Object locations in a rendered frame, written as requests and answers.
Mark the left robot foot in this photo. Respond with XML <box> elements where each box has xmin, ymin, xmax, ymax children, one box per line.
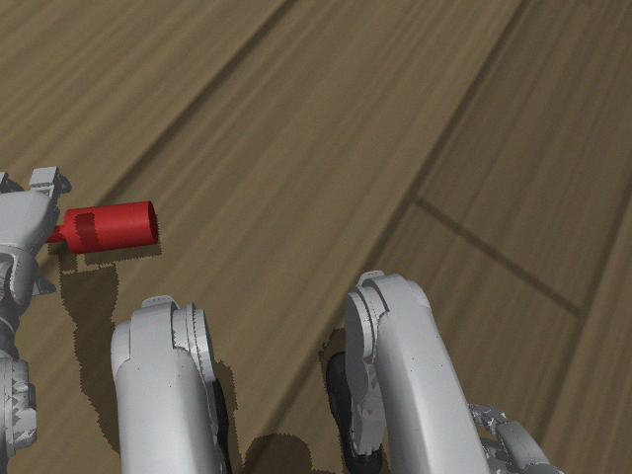
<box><xmin>212</xmin><ymin>377</ymin><xmax>232</xmax><ymax>474</ymax></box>

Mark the left robot arm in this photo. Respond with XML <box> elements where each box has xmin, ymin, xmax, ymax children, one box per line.
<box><xmin>0</xmin><ymin>245</ymin><xmax>38</xmax><ymax>474</ymax></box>

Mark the right robot foot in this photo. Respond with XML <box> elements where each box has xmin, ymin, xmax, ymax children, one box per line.
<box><xmin>326</xmin><ymin>352</ymin><xmax>382</xmax><ymax>474</ymax></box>

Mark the bottle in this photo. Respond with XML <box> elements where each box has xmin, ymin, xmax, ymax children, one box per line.
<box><xmin>45</xmin><ymin>201</ymin><xmax>158</xmax><ymax>255</ymax></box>

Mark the right robot hand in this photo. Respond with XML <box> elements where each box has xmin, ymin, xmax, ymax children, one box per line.
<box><xmin>468</xmin><ymin>404</ymin><xmax>551</xmax><ymax>474</ymax></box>

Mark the left robot hand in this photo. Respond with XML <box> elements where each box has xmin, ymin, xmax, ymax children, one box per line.
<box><xmin>0</xmin><ymin>166</ymin><xmax>72</xmax><ymax>296</ymax></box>

